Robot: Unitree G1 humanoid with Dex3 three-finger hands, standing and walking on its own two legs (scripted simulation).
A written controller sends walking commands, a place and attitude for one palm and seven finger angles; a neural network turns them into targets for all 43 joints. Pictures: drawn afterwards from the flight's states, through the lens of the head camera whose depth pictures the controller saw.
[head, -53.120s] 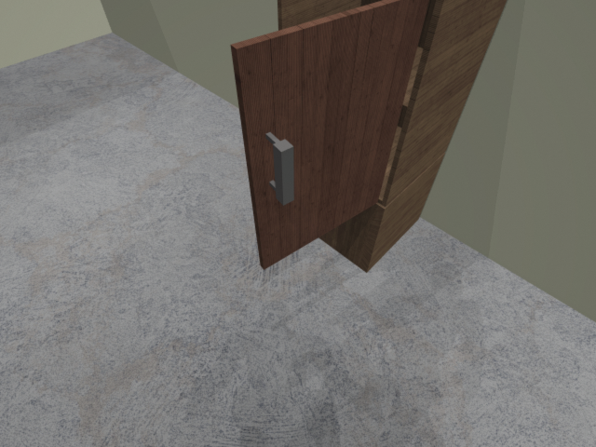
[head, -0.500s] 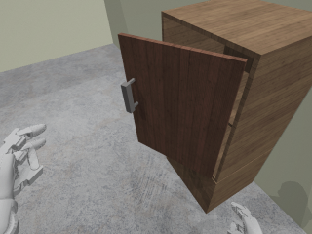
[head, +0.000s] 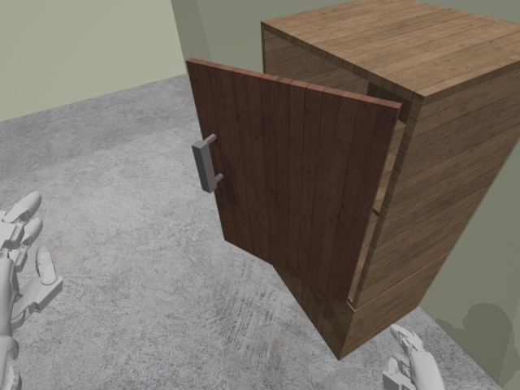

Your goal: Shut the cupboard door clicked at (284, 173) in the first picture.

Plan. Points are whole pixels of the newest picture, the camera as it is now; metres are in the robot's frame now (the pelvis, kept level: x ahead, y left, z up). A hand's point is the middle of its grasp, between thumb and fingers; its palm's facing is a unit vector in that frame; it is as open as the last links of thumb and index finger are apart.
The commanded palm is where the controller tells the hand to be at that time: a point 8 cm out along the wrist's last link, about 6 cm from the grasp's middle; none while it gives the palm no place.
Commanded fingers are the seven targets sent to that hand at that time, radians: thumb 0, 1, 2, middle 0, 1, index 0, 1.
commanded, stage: step back with the hand held close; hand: left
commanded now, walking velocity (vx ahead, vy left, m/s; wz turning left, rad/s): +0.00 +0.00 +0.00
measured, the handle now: (210, 163) +0.61 +0.20 +0.01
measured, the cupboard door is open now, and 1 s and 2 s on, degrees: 27 27 27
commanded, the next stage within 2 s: stop stepping back and stand still in 1.20 s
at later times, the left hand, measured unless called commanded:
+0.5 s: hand (12, 305) +0.16 +0.31 +0.15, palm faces +0.39 -0.77 -0.50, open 7.4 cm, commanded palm +0.10 +0.33 +0.17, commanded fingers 0.00 0.90 0.90 -0.20 -0.30 -0.20 -0.30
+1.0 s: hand out of the picture +0.04 +0.31 +0.16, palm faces +0.52 -0.76 -0.40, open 7.4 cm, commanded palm -0.02 +0.34 +0.17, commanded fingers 0.00 0.90 0.90 -0.20 -0.30 -0.20 -0.30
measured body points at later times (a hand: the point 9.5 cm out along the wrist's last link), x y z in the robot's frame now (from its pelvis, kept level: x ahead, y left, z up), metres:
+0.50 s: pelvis -0.04 +0.03 -0.01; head -0.04 +0.03 +0.44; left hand +0.13 +0.34 +0.18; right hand +0.14 -0.20 -0.09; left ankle +0.01 +0.13 -0.74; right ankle -0.05 -0.11 -0.74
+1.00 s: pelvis -0.14 +0.03 -0.02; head -0.15 +0.05 +0.42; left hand +0.01 +0.35 +0.18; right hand +0.03 -0.21 -0.11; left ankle -0.02 +0.13 -0.74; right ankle -0.06 -0.11 -0.74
